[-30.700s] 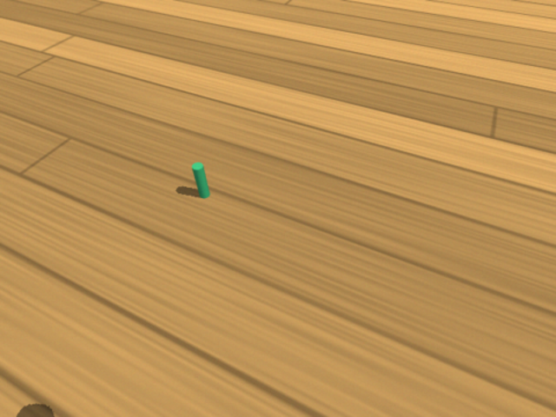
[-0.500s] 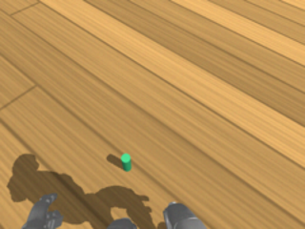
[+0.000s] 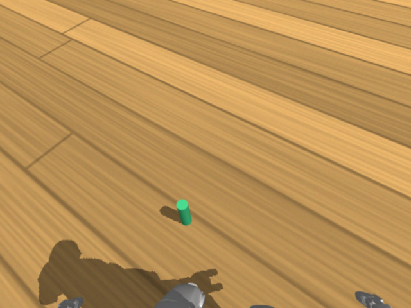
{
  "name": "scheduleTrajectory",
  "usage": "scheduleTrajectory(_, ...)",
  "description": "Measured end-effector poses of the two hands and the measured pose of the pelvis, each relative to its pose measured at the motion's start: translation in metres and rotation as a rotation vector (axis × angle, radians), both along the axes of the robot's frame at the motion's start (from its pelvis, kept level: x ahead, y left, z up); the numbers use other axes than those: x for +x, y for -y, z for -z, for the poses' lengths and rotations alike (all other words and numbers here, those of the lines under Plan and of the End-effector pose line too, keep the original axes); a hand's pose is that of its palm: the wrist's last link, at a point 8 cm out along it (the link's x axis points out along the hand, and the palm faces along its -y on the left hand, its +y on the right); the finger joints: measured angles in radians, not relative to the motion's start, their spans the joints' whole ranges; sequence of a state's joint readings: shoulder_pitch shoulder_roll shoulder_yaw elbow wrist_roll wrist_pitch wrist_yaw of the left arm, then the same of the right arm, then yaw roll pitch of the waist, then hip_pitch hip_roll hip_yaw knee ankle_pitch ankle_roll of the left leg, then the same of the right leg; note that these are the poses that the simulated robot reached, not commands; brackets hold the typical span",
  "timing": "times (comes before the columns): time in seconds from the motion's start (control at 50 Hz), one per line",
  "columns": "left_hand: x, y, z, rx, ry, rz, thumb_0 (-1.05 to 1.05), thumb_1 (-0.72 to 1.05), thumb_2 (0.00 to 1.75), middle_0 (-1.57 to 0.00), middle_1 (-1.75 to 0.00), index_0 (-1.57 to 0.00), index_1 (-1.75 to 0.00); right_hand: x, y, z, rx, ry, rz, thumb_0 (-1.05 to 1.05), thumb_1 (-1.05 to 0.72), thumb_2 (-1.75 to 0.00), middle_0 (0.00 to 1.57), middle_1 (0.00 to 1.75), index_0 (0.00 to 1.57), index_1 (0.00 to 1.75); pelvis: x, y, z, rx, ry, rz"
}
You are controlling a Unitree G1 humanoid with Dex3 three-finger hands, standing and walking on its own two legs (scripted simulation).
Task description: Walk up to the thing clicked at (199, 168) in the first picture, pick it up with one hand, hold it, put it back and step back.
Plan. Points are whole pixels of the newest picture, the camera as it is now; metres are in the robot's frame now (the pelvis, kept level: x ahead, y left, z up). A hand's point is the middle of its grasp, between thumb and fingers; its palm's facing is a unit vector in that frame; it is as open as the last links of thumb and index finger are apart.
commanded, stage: step back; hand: left
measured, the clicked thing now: (184, 213) +0.56 +0.17 -0.67
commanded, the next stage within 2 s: none
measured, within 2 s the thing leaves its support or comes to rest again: neither
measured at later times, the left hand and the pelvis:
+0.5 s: hand out of the picture -0.06 +0.26 -0.16, palm faces -0.02 -0.92 -0.39, open 7.4 cm; pelvis -0.16 -0.01 -0.01, yaw -1 degrees
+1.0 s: hand out of the picture -0.21 +0.23 -0.15, palm faces +0.06 -0.92 -0.38, open 7.4 cm; pelvis -0.33 -0.04 -0.01, yaw +4 degrees
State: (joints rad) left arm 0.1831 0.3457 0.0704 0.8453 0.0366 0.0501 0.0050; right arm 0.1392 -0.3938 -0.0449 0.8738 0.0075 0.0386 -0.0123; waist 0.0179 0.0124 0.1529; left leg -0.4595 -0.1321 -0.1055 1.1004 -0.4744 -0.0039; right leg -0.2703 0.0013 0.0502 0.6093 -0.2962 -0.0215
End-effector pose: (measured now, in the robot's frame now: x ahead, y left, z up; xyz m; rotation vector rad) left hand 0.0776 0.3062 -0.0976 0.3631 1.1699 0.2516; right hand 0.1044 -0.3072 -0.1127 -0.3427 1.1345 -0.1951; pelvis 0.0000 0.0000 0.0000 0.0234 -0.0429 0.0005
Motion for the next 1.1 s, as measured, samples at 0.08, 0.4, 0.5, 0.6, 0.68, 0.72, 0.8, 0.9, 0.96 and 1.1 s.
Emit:
scheduleTrajectory(0.08,-0.006,-0.004,-0.001,0.002,0.059,0.009,0.01,0.9,0.9,-0.21,-0.3,-0.2,-0.3,-0.03,0.002,-0.003,-0.033,-0.043,-0.024,0.0,-0.9,-0.9,0.2,0.3,0.2,0.3,-0.022,-0.003,0.001,-0.006,-0.01,-0.03)
scheduleTrajectory(0.4,-0.103,-0.012,0.017,-0.034,0.024,-0.004,0.01,0.91,0.9,-0.2,-0.3,-0.2,-0.3,-0.119,-0.008,-0.023,-0.069,0.008,-0.053,0.0,-0.9,-0.9,0.2,0.3,0.21,0.3,-0.12,-0.002,0.0,-0.044,-0.007,-0.016)
scheduleTrajectory(0.5,-0.146,0.0,0.021,-0.012,-0.023,0.02,0.01,0.91,0.9,-0.2,-0.3,-0.2,-0.3,-0.141,0.012,-0.016,-0.064,0.072,-0.053,0.0,-0.9,-0.9,0.2,0.3,0.21,0.3,-0.158,0.014,0.009,-0.036,-0.007,0.024)
scheduleTrajectory(0.6,-0.198,0.024,0.017,0.0,-0.037,0.023,0.01,0.91,0.9,-0.2,-0.3,-0.2,-0.3,-0.176,0.039,0.002,-0.046,0.076,-0.018,0.0,-0.9,-0.9,0.2,0.3,0.21,0.3,-0.196,0.033,0.017,-0.042,0.004,0.015)
scheduleTrajectory(0.68,-0.232,0.034,0.003,0.007,-0.039,0.002,0.01,0.9,0.9,-0.21,-0.3,-0.2,-0.3,-0.212,0.047,0.002,-0.033,0.033,-0.005,0.0,-0.9,-0.9,0.2,0.3,0.2,0.3,-0.218,0.037,0.007,0.003,-0.001,0.009)
scheduleTrajectory(0.72,-0.241,0.035,0.0,0.016,-0.026,-0.001,0.01,0.9,0.9,-0.21,-0.3,-0.2,-0.3,-0.232,0.048,0.003,-0.033,0.008,-0.011,0.0,-0.9,-0.9,0.2,0.3,0.2,0.3,-0.229,0.038,0.005,0.006,-0.006,-0.005)
scheduleTrajectory(0.8,-0.249,0.032,-0.001,0.031,0.041,0.003,0.01,0.9,0.9,-0.21,-0.31,-0.2,-0.3,-0.272,0.045,0.007,-0.037,-0.062,-0.037,0.0,-0.9,-0.9,0.2,0.3,0.2,0.3,-0.255,0.039,0.007,-0.002,-0.011,-0.046)
scheduleTrajectory(0.9,-0.265,0.025,0.014,0.009,0.112,-0.009,0.01,0.9,0.9,-0.21,-0.3,-0.2,-0.3,-0.314,0.034,0.011,-0.045,-0.108,-0.071,0.0,-0.9,-0.9,0.2,0.3,0.2,0.3,-0.295,0.038,0.016,0.011,0.01,-0.074)
scheduleTrajectory(0.96,-0.284,0.03,0.014,-0.011,0.095,-0.021,0.01,0.91,0.9,-0.2,-0.3,-0.2,-0.3,-0.333,0.032,0.002,-0.039,-0.094,-0.08,0.0,-0.9,-0.9,0.2,0.3,0.21,0.3,-0.316,0.041,0.01,-0.022,0.012,-0.079)
scheduleTrajectory(1.1,-0.348,0.047,0.017,-0.028,0.042,-0.009,0.01,0.91,0.9,-0.2,-0.3,-0.2,-0.3,-0.353,0.049,-0.015,-0.066,0.014,-0.085,0.0,-0.9,-0.9,0.2,0.3,0.21,0.3,-0.365,0.057,0.005,-0.044,-0.004,-0.032)
